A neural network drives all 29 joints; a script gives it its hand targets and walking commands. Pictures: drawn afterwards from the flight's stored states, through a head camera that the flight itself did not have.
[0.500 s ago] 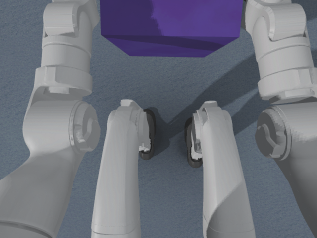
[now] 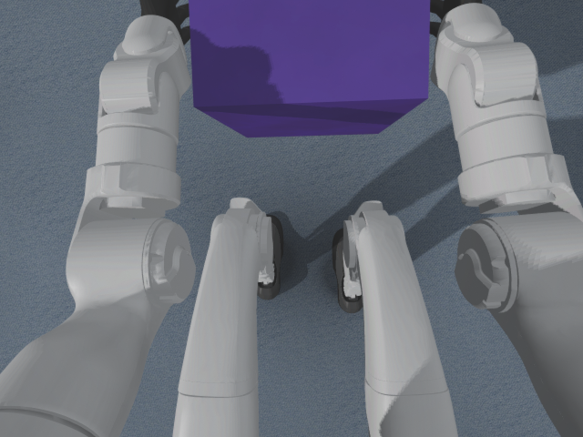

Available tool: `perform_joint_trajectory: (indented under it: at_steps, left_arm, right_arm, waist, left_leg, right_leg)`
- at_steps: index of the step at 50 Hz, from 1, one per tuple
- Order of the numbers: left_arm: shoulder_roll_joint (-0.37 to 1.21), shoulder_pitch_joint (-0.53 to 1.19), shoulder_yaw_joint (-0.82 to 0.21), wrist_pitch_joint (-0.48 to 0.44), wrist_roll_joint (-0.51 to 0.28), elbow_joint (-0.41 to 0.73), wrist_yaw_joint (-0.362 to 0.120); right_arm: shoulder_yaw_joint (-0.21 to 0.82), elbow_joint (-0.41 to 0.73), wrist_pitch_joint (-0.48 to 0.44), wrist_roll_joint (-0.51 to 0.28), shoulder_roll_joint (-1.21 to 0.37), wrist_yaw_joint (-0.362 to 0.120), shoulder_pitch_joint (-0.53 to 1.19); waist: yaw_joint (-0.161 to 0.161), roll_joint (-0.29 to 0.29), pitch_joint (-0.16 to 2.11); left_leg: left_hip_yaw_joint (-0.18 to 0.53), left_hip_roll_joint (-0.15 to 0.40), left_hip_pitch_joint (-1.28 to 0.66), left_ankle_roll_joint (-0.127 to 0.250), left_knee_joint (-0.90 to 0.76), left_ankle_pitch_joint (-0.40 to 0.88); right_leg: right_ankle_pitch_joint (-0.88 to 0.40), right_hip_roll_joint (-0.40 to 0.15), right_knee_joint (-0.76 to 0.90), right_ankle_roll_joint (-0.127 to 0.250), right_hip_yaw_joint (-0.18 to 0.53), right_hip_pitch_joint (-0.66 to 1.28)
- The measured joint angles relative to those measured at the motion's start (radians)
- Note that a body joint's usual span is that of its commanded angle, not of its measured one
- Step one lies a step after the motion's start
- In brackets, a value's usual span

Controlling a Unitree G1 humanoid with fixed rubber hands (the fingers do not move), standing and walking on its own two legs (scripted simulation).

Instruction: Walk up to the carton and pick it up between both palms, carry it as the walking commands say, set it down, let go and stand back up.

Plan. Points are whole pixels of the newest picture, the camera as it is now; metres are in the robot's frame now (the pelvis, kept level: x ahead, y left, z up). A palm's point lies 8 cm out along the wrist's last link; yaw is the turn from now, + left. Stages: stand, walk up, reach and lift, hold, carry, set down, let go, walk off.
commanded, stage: reach and lift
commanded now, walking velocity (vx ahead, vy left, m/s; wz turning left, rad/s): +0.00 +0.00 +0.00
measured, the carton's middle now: (309, 40) +0.55 +0.01 -0.13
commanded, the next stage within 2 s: none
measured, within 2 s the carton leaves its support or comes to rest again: neither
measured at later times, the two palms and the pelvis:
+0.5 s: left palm (145, 29) +0.50 +0.15 +0.00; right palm (498, 23) +0.50 -0.15 +0.00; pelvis -0.01 +0.00 +0.05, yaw +0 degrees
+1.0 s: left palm (103, 21) +0.48 +0.16 +0.06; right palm out of the picture +0.48 -0.14 +0.08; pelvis +0.02 +0.00 +0.12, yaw -1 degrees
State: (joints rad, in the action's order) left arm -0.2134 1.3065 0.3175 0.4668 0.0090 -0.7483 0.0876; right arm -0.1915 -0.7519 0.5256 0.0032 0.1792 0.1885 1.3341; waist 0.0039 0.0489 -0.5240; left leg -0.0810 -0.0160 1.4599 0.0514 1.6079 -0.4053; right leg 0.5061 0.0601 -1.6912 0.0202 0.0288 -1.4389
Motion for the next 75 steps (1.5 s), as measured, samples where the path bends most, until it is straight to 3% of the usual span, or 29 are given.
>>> perform_joint_trajectory:
  at_steps: [7,28,33,45,57,63,75]
  left_arm:
    - [0.021,-0.079,-0.007,0.023,0.0,0.071,0.002]
    - [0.076,-0.141,0.018,0.027,0.039,0.088,0.008]
    - [0.078,-0.156,0.003,0.042,0.039,0.122,0.008]
    - [0.132,-0.277,0.06,-0.017,0.077,0.108,-0.021]
    - [0.142,-0.42,-0.019,0.026,0.077,0.255,-0.018]
    - [0.152,-0.421,-0.008,0.029,0.078,0.251,-0.015]
    - [0.233,-0.501,0.053,0.045,0.114,0.113,0.011]
  right_arm:
    - [0.0,0.049,0.002,-0.004,-0.025,0.0,-0.078]
    - [-0.044,0.049,-0.007,0.018,-0.046,-0.024,-0.14]
    - [-0.044,0.096,0.014,0.01,-0.048,-0.023,-0.16]
    - [-0.044,0.095,0.007,0.055,-0.093,-0.024,-0.241]
    - [-0.044,0.2,-0.016,0.039,-0.148,-0.024,-0.395]
    - [-0.046,0.197,-0.017,0.05,-0.148,-0.031,-0.402]
    - [-0.069,0.011,-0.037,0.135,-0.148,-0.098,-0.492]
  waist:
    - [0.0,0.003,-0.002]
    - [-0.002,-0.008,-0.001]
    - [-0.002,-0.008,-0.001]
    - [-0.003,0.001,0.055]
    - [-0.018,0.009,0.0]
    - [-0.019,0.004,0.022]
    - [-0.019,-0.054,0.28]
  left_leg:
    - [0.004,-0.002,-0.073,0.0,-0.036,0.002]
    - [0.01,-0.01,-0.254,-0.003,-0.23,0.066]
    - [0.01,-0.012,-0.324,-0.007,-0.268,0.065]
    - [0.012,-0.015,-0.472,-0.007,-0.419,0.087]
    - [0.017,-0.015,-0.658,-0.006,-0.514,0.095]
    - [0.018,-0.015,-0.727,-0.002,-0.568,0.116]
    - [0.02,-0.015,-0.737,-0.002,-0.701,0.153]
  right_leg:
    - [-0.005,0.0,0.044,-0.001,0.0,0.077]
    - [-0.072,0.0,0.227,-0.001,0.012,0.247]
    - [-0.07,0.0,0.262,-0.001,0.016,0.313]
    - [-0.097,0.0,0.416,-0.001,0.027,0.459]
    - [-0.117,0.0,0.531,-0.007,0.032,0.655]
    - [-0.142,0.0,0.594,-0.007,0.034,0.727]
    - [-0.192,0.0,0.74,-0.007,0.043,0.74]
